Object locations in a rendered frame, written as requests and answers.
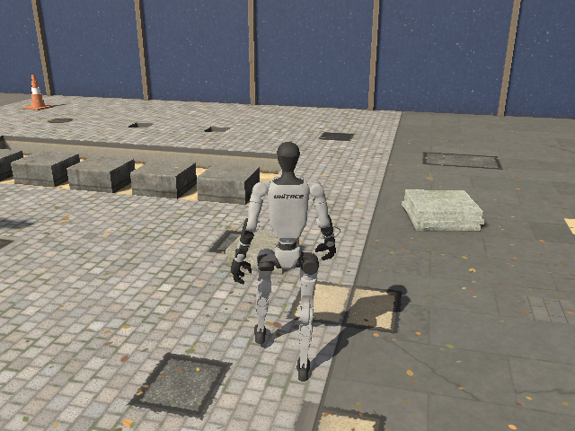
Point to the robot torso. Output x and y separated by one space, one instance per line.
288 205

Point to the right robot hand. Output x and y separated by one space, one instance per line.
324 247

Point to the robot left upper arm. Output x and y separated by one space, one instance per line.
259 190

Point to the right robot forearm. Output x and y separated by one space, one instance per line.
328 234

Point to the robot right upper arm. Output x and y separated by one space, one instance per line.
320 204

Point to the left robot hand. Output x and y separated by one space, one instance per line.
235 270

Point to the left robot forearm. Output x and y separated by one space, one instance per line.
243 244

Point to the left robot thigh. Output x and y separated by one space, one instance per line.
266 260

